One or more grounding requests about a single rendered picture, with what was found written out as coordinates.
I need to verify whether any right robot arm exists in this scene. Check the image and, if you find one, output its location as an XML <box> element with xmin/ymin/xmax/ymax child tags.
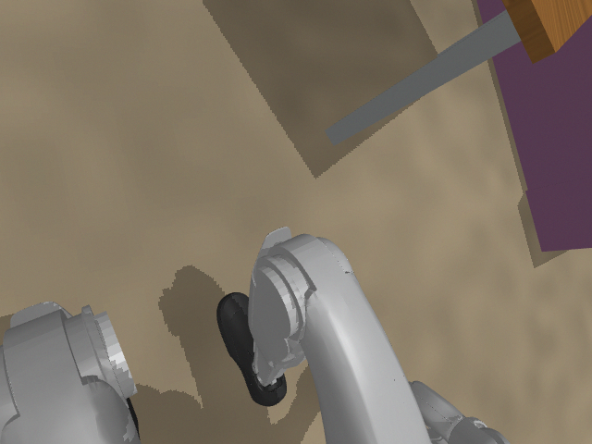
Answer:
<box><xmin>448</xmin><ymin>417</ymin><xmax>511</xmax><ymax>444</ymax></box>

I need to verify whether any coffee table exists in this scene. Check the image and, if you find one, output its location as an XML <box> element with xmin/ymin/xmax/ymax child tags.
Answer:
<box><xmin>325</xmin><ymin>0</ymin><xmax>592</xmax><ymax>146</ymax></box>

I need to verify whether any right robot foot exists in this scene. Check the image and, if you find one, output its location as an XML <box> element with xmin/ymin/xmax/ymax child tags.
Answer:
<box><xmin>216</xmin><ymin>292</ymin><xmax>287</xmax><ymax>406</ymax></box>

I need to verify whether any sofa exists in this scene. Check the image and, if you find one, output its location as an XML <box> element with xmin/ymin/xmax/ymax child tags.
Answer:
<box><xmin>476</xmin><ymin>0</ymin><xmax>592</xmax><ymax>252</ymax></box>

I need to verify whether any right robot hand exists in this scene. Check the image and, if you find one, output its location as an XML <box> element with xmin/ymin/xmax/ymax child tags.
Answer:
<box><xmin>408</xmin><ymin>381</ymin><xmax>466</xmax><ymax>444</ymax></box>

